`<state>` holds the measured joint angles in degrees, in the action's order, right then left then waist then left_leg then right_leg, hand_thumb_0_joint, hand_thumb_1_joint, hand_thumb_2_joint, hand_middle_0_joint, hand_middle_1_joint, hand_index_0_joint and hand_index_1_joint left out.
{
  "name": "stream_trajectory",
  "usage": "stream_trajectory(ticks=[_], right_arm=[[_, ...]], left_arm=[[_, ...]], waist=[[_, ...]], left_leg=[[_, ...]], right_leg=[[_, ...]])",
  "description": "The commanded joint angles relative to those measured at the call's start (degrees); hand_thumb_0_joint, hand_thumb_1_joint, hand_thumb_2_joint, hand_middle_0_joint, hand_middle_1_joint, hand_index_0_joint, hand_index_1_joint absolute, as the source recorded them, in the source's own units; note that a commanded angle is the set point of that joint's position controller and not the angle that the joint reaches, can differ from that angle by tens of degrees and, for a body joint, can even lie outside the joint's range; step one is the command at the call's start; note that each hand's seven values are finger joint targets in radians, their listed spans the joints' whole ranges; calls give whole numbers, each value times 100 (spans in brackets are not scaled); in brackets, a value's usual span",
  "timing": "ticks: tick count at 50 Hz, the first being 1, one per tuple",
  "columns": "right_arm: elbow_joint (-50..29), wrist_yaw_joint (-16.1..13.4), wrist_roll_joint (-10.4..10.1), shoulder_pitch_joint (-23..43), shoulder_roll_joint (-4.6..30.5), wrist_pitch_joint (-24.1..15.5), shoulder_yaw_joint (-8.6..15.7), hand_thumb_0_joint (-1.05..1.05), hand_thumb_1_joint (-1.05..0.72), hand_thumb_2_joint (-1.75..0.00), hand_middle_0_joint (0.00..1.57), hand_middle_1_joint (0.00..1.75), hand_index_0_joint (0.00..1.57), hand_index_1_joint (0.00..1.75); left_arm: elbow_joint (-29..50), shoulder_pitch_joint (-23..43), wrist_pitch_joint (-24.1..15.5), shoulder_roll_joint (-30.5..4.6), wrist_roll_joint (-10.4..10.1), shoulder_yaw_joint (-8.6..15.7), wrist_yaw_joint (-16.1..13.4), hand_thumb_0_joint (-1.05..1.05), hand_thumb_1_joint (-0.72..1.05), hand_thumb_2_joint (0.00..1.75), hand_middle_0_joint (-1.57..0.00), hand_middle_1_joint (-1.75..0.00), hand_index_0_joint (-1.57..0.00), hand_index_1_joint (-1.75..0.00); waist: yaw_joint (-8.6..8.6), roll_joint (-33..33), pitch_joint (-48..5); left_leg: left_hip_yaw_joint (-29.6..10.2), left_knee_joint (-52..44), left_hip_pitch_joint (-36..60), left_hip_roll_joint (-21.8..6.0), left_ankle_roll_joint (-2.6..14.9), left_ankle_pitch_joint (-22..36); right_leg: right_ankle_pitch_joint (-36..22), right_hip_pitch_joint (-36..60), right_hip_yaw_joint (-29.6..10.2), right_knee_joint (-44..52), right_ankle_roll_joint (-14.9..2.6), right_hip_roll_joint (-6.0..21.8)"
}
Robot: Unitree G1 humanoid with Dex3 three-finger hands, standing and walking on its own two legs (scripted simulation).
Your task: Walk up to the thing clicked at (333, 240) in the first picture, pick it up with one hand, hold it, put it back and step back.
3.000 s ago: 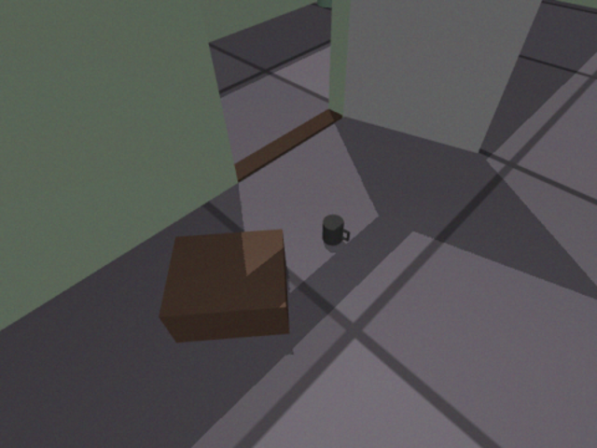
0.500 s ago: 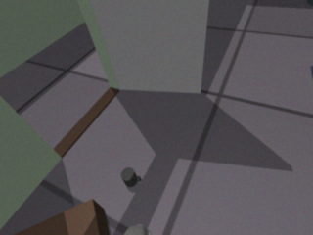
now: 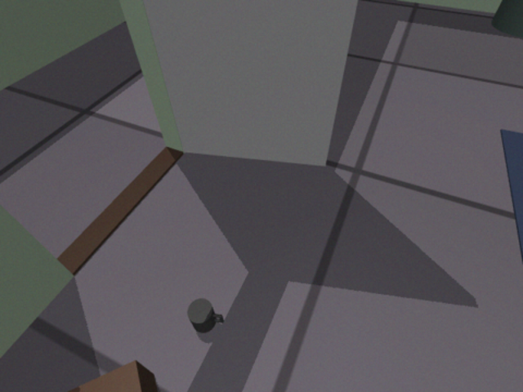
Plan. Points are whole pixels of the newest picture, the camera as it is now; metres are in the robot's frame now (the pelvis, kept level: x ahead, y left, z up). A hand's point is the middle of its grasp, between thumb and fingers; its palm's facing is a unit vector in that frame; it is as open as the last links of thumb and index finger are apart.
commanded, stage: walk up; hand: left
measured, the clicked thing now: (206, 316) +0.49 +0.24 -0.71
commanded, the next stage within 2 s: stand in 1.38 s
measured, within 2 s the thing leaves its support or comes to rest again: neither
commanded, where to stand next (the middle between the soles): +0.07 +0.00 m, yaw +2 degrees
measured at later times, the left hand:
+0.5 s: hand out of the picture +0.15 +0.24 -0.14, palm faces -0.01 -0.94 -0.33, open 7.3 cm
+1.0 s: hand out of the picture +0.11 +0.25 -0.13, palm faces +0.03 -0.94 -0.34, open 7.3 cm
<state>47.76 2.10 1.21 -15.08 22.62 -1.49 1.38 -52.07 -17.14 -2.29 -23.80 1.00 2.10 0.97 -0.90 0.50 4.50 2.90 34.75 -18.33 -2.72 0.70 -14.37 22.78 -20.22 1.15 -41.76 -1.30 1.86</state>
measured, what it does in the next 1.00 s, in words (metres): steps on the spot: right foot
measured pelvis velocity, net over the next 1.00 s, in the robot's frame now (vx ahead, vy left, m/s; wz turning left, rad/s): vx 0.04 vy -0.01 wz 0.04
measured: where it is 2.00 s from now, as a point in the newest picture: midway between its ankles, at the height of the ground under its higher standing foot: outside the picture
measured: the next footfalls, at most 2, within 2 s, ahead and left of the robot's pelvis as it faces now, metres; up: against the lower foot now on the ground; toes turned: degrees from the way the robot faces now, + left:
right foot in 0.04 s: +0.08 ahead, -0.13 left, +0.00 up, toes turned -1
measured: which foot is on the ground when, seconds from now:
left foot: down 0.00-1.00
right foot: up 0.00-0.02, down 0.04-1.00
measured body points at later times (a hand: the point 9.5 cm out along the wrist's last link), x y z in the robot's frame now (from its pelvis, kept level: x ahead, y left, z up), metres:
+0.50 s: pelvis +0.03 -0.01 +0.01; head +0.04 +0.00 +0.46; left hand +0.15 +0.29 -0.11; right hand +0.11 -0.31 -0.12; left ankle +0.04 +0.12 -0.73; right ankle +0.04 -0.13 -0.73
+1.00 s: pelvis +0.04 -0.01 +0.02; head +0.05 -0.01 +0.47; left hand +0.11 +0.30 -0.11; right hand +0.14 -0.30 -0.11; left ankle +0.04 +0.12 -0.73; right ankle +0.04 -0.13 -0.73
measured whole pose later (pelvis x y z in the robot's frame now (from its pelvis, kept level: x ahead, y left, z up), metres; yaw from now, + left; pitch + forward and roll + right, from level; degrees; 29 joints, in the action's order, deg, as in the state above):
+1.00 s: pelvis +0.04 -0.01 +0.02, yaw +2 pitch -2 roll +0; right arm 65.5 0.9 0.4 -5.0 20.0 -0.2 -0.5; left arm -66.9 -4.7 -1.0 -20.2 0.6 0.6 0.7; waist 0.3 -0.7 2.4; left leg -0.7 20.5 -7.5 -0.8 -0.7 -10.7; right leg 11.1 -5.9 3.5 -19.3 0.7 1.7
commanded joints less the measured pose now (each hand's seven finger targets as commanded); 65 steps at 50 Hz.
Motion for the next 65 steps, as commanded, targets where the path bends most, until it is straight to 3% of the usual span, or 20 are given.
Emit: stream_trajectory(ticks=[1, 2, 3, 4, 5, 6, 7, 8, 9, 10, 11, 12, 13, 15, 19, 27, 32, 44, 51, 65], right_arm=[[-382, -128, -144, 463, 1088, -8, 256, 0, -90, -90, 20, 30, 20, 30], [-363, -136, -195, 329, 795, -1, 160, 0, -90, -90, 20, 30, 20, 30], [-316, -134, -210, 210, 562, 32, 89, 0, -90, -90, 20, 30, 20, 30], [-133, -195, -179, 244, 965, 79, 215, 0, -90, -90, 20, 30, 20, 30], [63, -202, -156, 28, 1083, 69, 260, 0, -90, -90, 20, 30, 20, 30], [189, -194, -166, -32, 1052, 26, 235, 0, -90, -90, 20, 30, 20, 30], [320, -182, -195, -40, 1018, -8, 218, 0, -90, -90, 20, 30, 20, 30], [373, -178, -198, 68, 1071, -33, 244, 0, -90, -90, 20, 30, 20, 30], [445, -190, -190, 33, 1084, -51, 241, 0, -90, -90, 20, 30, 20, 30], [422, -194, -156, 209, 1198, -78, 238, 0, -90, -90, 20, 30, 20, 30], [420, -189, -133, 391, 1234, -99, 206, 0, -90, -90, 20, 30, 20, 30], [472, -167, -152, 544, 1216, -99, 174, 0, -90, -90, 20, 30, 20, 30], [559, -151, -152, 602, 1151, -83, 152, 0, -90, -90, 20, 30, 20, 30], [708, -156, -159, 618, 1092, -74, 119, 0, -90, -90, 20, 30, 20, 30], [954, -177, -148, 699, 1104, -103, 83, 0, -90, -90, 20, 30, 20, 30], [1230, -200, -121, 1073, 1036, -67, 55, 0, -90, -90, 20, 30, 20, 30], [1360, -215, -119, 1118, 1018, -66, 53, 0, -90, -90, 20, 30, 20, 30], [1465, -218, -105, 1228, 1011, -20, 59, 0, -90, -90, 20, 30, 20, 30], [1475, -216, -96, 1232, 1000, -5, 72, 0, -90, -90, 20, 30, 20, 30], [1440, -232, -84, 1205, 934, -10, 73, 0, -90, -90, 20, 30, 20, 30]], left_arm=[[39, -525, -151, -897, 62, 348, -194, 0, 90, 90, -20, -30, -20, -30], [92, -391, -195, -1118, 109, 390, -221, 0, 90, 90, -20, -30, -20, -30], [216, 25, -246, -1417, 111, 406, -223, 0, 90, 90, -20, -30, -20, -30], [284, 472, -214, -1608, 66, 387, -201, 0, 90, 90, -20, -30, -20, -30], [315, 790, -177, -1527, 34, 358, -185, 0, 90, 90, -20, -30, -20, -30], [308, 899, -152, -1341, 16, 292, -165, 0, 90, 90, -20, -30, -20, -30], [257, 967, -133, -1204, -21, 242, -160, 0, 90, 90, -20, -30, -20, -30], [225, 954, -131, -1108, -26, 200, -163, 0, 90, 90, -20, -30, -20, -30], [163, 958, -136, -1087, -51, 190, -160, 0, 90, 90, -20, -30, -20, -30], [106, 870, -130, -1020, -72, 159, -148, 0, 90, 90, -20, -30, -20, -30], [26, 737, -106, -1008, -88, 158, -134, 0, 90, 90, -20, -30, -20, -30], [-63, 765, -91, -1014, -102, 159, -134, 0, 90, 90, -20, -30, -20, -30], [-137, 838, -99, -1021, -84, 145, -142, 0, 90, 90, -20, -30, -20, -30], [-219, 1015, -109, -1047, -79, 138, -150, 0, 90, 90, -20, -30, -20, -30], [-383, 1203, -92, -955, -124, 98, -154, 0, 90, 90, -20, -30, -20, -30], [-716, 1550, -24, -883, -114, 47, -136, 0, 90, 90, -20, -30, -20, -30], [-865, 1673, -25, -869, -105, 50, -124, 0, 90, 90, -20, -30, -20, -30], [-1049, 1704, -14, -853, -67, 66, -118, 0, 90, 90, -20, -30, -20, -30], [-1103, 1666, 7, -851, -32, 89, -119, 0, 90, 90, -20, -30, -20, -30], [-1052, 1539, 15, -827, -27, 132, -132, 0, 90, 90, -20, -30, -20, -30]], waist=[[389, -512, -548], [329, 219, -520], [108, 939, -217], [110, 730, -141], [-48, 673, -63], [-135, 651, -72], [-159, 655, -111], [-117, 638, -283], [-76, 656, -472], [22, 482, -626], [147, 379, -679], [202, 347, -523], [182, 287, -461], [101, 231, -568], [141, -149, -783], [128, -261, -601], [99, -177, -789], [81, -70, -725], [68, -20, -579], [106, -71, -634]], left_leg=[[-854, -277, -602, -805, 642, 311], [-627, 312, -731, -492, 369, 113], [-381, 758, -983, 154, 28, -840], [-491, 1125, -457, 111, 63, -1612], [-482, 1017, 82, 14, 70, -1511], [-444, 378, 331, 1, 117, -1241], [-372, -125, 486, 28, 115, -477], [-550, -357, 668, -96, 170, 221], [-723, -523, 823, -215, 189, 834], [-970, -655, 825, -373, 272, 1040], [-1164, -774, 675, -491, 350, 778], [-1105, -767, 379, -456, 338, 510], [-1015, -825, 325, -392, 267, 505], [-830, -854, 586, -285, 183, 764], [-872, -1074, 718, -372, 183, 1350], [-882, -1505, 721, -418, 134, 1126], [-809, -1532, 957, -416, 99, 1476], [-803, -1691, 1068, -405, 82, 1318], [-859, -1808, 987, -396, 89, 1010], [-860, -1751, 990, -357, 62, 1357]], right_leg=[[-994, 1322, 12, 1434, -94, -123], [-818, 1231, -1004, 1957, -280, 504], [-476, 801, -2564, 2561, -627, 1486], [-276, 115, -2643, 2528, -1184, 1894], [-409, -375, -2312, 2299, -1220, 1777], [-608, -369, -1681, 2059, -934, 1373], [-867, -222, -1200, 1895, -632, 1062], [-1169, -76, -915, 1730, -411, 843], [-1562, 114, -812, 1502, -326, 733], [-1744, 255, -650, 1360, -242, 560], [-1322, 363, -624, 1404, -172, 445], [-828, 556, -589, 1595, -160, 405], [-824, 712, -641, 1721, -173, 482], [-1249, 791, -752, 1797, -245, 637], [-1915, 1190, -496, 1701, -157, 562], [-1677, 1388, -401, 2197, -44, 525], [-2003, 1574, -375, 2309, -14, 561], [-1908, 1630, -325, 2550, 49, 579], [-1550, 1573, -291, 2652, 63, 557], [-1842, 1651, -252, 2595, 80, 564]])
